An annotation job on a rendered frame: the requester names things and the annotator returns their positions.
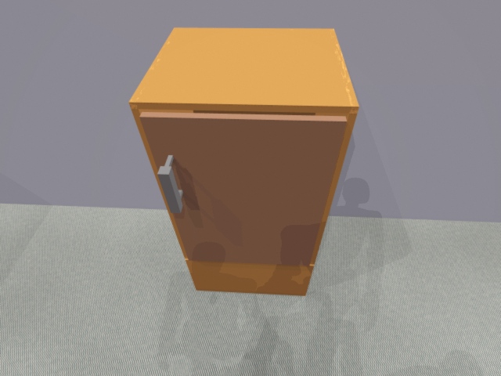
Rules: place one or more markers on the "cupboard door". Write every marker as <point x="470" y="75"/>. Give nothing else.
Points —
<point x="254" y="185"/>

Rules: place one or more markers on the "handle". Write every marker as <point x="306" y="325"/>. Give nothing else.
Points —
<point x="171" y="192"/>

